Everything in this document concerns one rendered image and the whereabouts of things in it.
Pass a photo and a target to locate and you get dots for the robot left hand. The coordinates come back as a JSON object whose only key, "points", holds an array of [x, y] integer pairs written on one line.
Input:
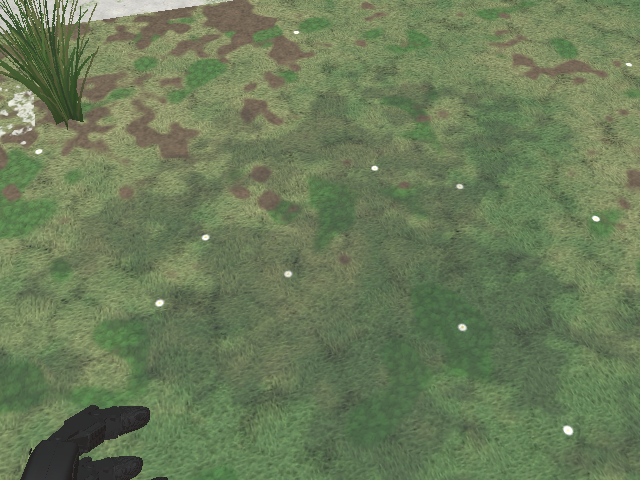
{"points": [[57, 458]]}

